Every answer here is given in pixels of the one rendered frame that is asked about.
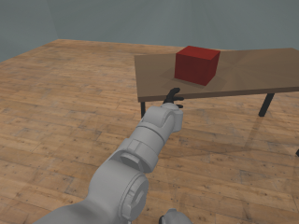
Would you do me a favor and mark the left robot upper arm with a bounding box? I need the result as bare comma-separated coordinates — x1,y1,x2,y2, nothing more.
32,159,150,224

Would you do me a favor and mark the table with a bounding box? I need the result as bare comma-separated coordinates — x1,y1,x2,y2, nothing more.
134,48,299,157

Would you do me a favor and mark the left robot forearm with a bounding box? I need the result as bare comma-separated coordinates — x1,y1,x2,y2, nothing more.
88,103,184,192

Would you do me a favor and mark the robot right shin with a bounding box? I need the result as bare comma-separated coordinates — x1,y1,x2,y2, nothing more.
166,208,177,214

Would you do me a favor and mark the robot right thigh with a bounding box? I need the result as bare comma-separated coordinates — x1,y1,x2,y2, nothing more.
162,211,192,224

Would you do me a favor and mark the robot left hand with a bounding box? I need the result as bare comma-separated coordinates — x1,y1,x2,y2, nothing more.
163,88,184,108

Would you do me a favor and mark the carton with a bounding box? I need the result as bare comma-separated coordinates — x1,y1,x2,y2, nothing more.
174,46,221,86

